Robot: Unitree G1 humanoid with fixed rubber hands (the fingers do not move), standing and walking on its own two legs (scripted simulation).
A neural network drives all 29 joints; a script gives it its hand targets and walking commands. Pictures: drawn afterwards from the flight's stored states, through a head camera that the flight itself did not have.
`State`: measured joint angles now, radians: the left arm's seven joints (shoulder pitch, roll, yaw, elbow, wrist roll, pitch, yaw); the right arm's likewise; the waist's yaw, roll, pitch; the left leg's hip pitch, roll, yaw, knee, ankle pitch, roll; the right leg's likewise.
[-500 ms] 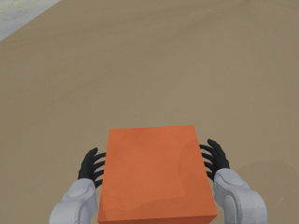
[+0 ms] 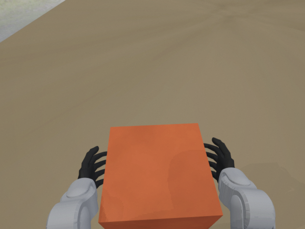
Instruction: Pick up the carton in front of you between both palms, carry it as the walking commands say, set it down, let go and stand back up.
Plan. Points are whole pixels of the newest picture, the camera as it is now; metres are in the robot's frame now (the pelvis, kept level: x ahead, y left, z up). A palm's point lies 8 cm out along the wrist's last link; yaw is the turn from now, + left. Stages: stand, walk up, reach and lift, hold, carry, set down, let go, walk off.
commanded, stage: carry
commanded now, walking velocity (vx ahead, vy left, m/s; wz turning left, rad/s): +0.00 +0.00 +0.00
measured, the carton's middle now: (156, 186) +0.25 +0.00 +0.01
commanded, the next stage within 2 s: hold in 1.56 s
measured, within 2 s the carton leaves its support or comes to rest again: neither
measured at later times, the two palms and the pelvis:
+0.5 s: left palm (101, 189) +0.23 +0.12 +0.07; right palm (234, 176) +0.24 -0.18 +0.08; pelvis +0.00 -0.03 -0.02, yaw +1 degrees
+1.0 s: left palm (102, 204) +0.21 +0.13 +0.03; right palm (228, 191) +0.22 -0.17 +0.03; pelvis -0.05 -0.02 -0.01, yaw +1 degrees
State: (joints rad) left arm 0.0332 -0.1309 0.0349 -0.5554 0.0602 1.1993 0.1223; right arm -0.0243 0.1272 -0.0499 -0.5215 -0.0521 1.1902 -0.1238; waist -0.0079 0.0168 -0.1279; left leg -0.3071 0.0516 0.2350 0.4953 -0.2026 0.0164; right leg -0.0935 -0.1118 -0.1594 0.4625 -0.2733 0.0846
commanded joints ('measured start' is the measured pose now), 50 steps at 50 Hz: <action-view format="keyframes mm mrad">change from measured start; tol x8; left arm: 1 -376 -768 -615 -100 -268 -17 -109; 25 -373 -723 -606 -19 -243 -21 -140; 50 -598 -782 -407 552 -63 -429 -274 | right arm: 1 -305 783 644 -83 283 4 116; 25 -298 759 624 10 240 -4 146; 50 -534 782 416 568 58 -420 285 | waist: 1 -15 65 -266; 3 -17 141 -232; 9 -2 -160 -161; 18 6 -35 -191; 50 6 -13 -134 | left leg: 1 502 104 -97 14 1032 23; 2 622 164 -166 28 1237 78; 3 609 206 -192 36 1250 104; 4 510 202 -166 41 1102 89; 7 99 105 -79 23 263 -32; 8 70 87 -76 27 192 -39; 13 150 92 -73 76 427 -42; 17 166 102 -77 72 456 -47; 50 109 126 -128 -64 144 -24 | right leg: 1 -226 20 -36 152 391 3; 2 -385 65 -35 106 -83 -4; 3 -372 49 -3 11 -191 -16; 5 -136 7 27 -242 174 -31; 7 72 -104 81 -41 732 -57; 8 94 -129 87 2 893 -77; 10 38 -119 77 32 944 -76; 32 -75 -59 58 -17 342 -78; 50 -115 -52 68 -61 131 -85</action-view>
